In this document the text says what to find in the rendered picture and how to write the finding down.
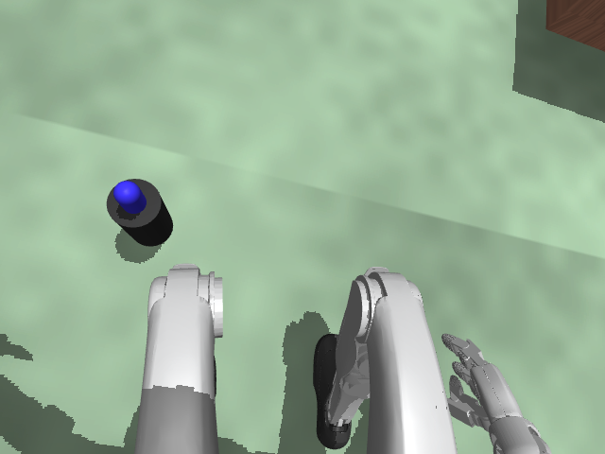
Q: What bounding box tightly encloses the bottle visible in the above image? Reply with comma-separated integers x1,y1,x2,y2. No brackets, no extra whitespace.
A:
107,179,173,247

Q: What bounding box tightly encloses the right robot hand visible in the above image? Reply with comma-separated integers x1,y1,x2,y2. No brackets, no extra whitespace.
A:
441,334,524,432

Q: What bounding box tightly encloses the right robot arm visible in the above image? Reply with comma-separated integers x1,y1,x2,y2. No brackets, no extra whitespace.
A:
489,416,552,454

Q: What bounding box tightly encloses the right robot foot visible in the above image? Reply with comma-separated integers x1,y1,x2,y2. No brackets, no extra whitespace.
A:
313,334,352,449

